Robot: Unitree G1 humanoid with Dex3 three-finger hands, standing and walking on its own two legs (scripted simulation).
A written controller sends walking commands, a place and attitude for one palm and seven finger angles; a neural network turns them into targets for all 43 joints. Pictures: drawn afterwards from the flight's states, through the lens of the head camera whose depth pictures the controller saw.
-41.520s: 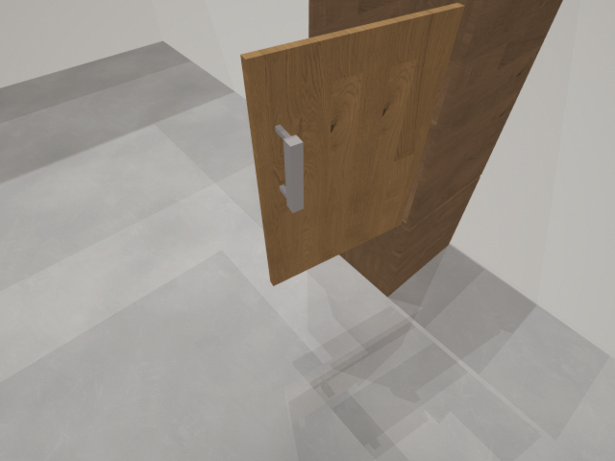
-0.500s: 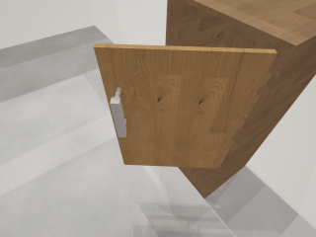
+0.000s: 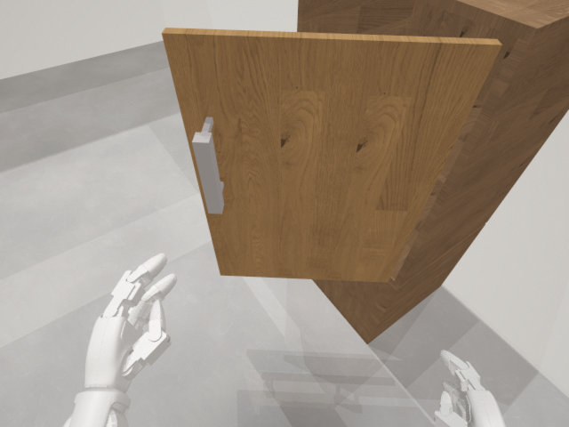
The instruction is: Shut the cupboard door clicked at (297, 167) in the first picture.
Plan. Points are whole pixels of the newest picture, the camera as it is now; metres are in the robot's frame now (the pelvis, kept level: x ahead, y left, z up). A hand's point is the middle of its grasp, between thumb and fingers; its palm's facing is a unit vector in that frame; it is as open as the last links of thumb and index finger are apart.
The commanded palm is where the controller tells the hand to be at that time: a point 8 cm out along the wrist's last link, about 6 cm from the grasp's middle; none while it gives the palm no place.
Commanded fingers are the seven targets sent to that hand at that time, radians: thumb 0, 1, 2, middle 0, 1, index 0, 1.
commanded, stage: raise the hand and make a fist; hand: left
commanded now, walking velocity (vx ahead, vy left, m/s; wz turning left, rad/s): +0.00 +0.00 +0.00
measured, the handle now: (212, 167) +0.49 +0.14 +0.10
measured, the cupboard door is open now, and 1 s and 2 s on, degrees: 53 53 53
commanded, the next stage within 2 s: bring the fist close to the handle in 1.64 s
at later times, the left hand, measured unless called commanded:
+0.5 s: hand (146, 364) +0.20 +0.18 +0.03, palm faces -0.02 -1.00 -0.02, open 4.4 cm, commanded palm +0.17 +0.23 +0.04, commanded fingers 0.00 0.90 0.90 -0.92 -1.08 -0.92 -1.08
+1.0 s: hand (122, 335) +0.22 +0.20 +0.08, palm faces +0.01 -1.00 -0.05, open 3.1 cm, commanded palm +0.19 +0.25 +0.08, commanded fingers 0.00 0.90 0.90 -1.30 -1.50 -1.30 -1.50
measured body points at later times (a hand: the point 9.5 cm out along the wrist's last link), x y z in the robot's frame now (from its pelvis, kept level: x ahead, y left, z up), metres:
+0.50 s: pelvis -0.02 +0.00 -0.03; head +0.03 +0.00 +0.42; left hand +0.20 +0.23 +0.04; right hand +0.15 -0.21 -0.11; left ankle +0.01 +0.11 -0.69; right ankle +0.02 -0.10 -0.69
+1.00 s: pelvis +0.01 +0.02 +0.00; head +0.04 +0.02 +0.44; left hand +0.21 +0.25 +0.08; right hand +0.21 -0.20 -0.06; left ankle +0.01 +0.11 -0.69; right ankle +0.02 -0.10 -0.69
